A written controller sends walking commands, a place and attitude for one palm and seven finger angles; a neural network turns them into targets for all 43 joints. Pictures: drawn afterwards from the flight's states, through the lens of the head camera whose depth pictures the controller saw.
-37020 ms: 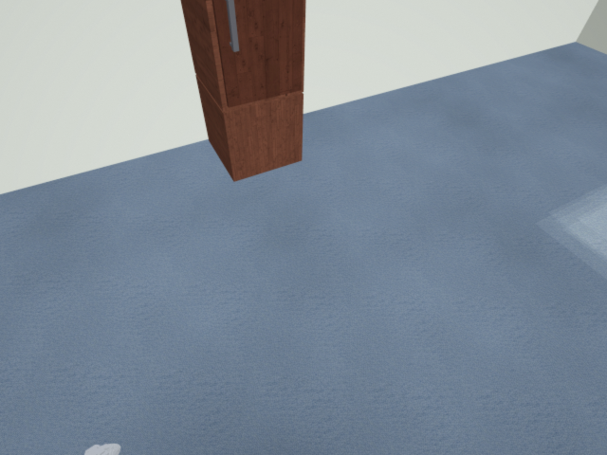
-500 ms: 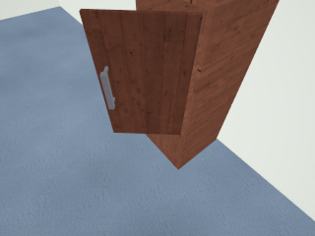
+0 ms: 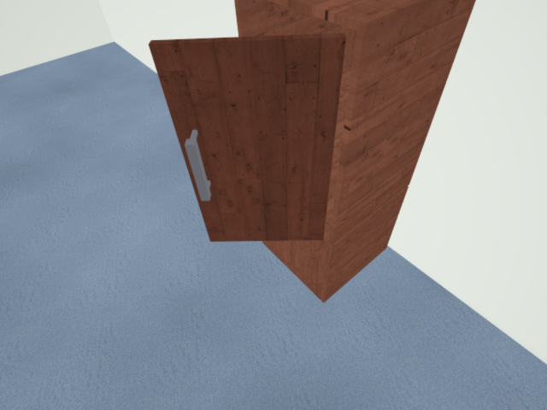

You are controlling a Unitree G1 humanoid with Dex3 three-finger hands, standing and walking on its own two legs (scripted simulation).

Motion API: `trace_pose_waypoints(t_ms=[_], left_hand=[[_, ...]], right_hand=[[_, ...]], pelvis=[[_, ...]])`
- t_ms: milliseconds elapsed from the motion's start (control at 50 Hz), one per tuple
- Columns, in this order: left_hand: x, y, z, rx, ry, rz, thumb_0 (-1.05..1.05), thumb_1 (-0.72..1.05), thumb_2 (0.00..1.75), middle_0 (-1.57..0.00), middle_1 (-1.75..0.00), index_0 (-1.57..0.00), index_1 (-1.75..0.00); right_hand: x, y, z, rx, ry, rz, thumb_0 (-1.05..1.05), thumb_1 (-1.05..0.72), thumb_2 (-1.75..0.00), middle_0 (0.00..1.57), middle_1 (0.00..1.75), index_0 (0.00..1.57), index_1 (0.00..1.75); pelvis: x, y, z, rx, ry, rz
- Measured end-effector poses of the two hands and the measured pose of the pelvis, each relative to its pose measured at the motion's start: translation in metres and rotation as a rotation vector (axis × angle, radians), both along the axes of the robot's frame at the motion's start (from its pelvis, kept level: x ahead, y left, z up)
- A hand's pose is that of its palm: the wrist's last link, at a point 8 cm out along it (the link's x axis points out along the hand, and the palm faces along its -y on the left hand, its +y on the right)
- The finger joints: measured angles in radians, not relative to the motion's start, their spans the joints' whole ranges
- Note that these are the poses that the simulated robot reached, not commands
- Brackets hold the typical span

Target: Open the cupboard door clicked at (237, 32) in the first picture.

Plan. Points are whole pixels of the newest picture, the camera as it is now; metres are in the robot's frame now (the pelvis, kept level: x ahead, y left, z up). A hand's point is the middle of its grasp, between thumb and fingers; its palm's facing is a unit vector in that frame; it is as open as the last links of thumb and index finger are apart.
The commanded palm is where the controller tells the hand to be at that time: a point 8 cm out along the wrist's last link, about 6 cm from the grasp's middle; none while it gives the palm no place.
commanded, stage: come to a stop and stand still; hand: left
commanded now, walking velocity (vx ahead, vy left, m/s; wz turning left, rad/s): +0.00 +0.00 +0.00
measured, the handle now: (200, 166) +0.62 +0.21 -0.02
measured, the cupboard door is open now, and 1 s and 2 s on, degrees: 49 49 49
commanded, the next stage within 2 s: look again from close up in 0.10 s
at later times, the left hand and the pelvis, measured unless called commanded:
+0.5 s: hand out of the picture +0.01 +0.15 -0.17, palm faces +0.02 -0.98 -0.21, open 7.3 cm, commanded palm none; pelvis +0.01 -0.02 +0.00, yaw +0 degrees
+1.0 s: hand out of the picture +0.02 +0.14 -0.17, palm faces +0.06 -0.98 -0.19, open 7.4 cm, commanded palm none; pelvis +0.03 -0.03 +0.00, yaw +0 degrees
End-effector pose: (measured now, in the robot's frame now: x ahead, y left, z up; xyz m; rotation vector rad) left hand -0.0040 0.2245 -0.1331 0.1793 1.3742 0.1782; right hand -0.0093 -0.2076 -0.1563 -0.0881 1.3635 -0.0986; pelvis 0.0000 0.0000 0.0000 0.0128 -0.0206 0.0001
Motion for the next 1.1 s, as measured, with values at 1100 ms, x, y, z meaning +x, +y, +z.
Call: trace_pose_waypoints(t_ms=[1100], left_hand=[[0.017,-0.031,-0.02,-0.075,0.047,0.073,0.01,0.91,0.9,-0.2,-0.3,-0.2,-0.3]], right_hand=[[0.02,-0.031,0.009,-0.066,0.108,0.002,0.0,-0.91,-0.9,0.2,0.3,0.2,0.3]], pelvis=[[0.043,-0.02,-0.006,-0.024,0.025,0.008]])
